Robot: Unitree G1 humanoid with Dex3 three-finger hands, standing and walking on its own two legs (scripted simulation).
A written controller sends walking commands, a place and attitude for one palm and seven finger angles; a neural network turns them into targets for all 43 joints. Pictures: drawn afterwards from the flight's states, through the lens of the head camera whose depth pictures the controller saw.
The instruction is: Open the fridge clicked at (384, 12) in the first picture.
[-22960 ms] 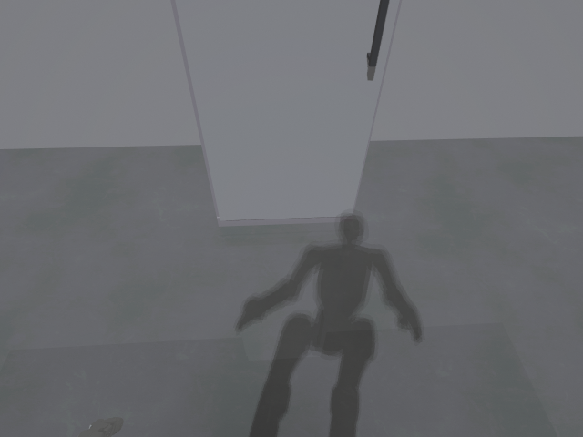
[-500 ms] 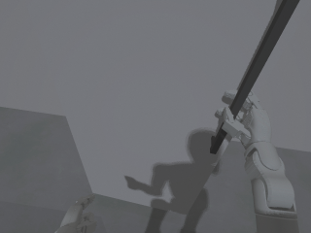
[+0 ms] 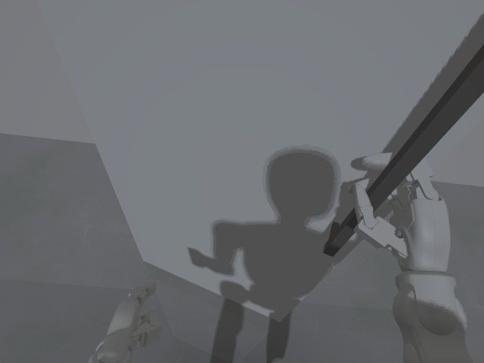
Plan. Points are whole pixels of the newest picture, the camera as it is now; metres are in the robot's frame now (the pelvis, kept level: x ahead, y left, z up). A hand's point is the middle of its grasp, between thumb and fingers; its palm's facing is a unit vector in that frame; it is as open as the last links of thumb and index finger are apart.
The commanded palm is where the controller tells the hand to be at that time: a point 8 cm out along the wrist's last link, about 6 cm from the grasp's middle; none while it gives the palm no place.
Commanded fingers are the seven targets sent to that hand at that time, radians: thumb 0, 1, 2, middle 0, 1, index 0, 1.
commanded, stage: walk backward, drawing the door open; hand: right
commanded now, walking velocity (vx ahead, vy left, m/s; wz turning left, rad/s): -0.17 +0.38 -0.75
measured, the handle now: (394, 162) +0.32 -0.13 +0.23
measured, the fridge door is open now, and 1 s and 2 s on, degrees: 19 45 66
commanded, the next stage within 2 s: stop walking and hold the door back in 1.42 s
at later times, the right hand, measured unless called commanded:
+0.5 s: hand (316, 304) +0.17 -0.04 +0.17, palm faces +0.25 +0.94 -0.22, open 6.9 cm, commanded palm +0.13 -0.08 +0.18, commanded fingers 0.00 -0.90 -0.90 0.45 1.40 0.45 1.40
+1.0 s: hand out of the picture +0.10 +0.05 +0.17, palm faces +0.73 +0.65 -0.24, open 6.5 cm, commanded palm +0.04 +0.04 +0.17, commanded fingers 0.00 -0.90 -0.90 0.45 1.40 0.45 1.40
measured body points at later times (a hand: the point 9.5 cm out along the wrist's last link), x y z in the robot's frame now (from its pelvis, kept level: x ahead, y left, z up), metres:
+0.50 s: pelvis -0.08 +0.14 -0.01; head -0.01 +0.13 +0.43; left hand +0.15 +0.29 -0.13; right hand +0.15 -0.09 +0.18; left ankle -0.05 +0.26 -0.74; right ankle -0.06 -0.03 -0.70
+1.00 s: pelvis -0.03 +0.35 -0.01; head +0.04 +0.32 +0.43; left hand +0.26 +0.41 -0.13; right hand +0.06 +0.02 +0.19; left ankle +0.05 +0.42 -0.74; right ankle -0.11 +0.24 -0.67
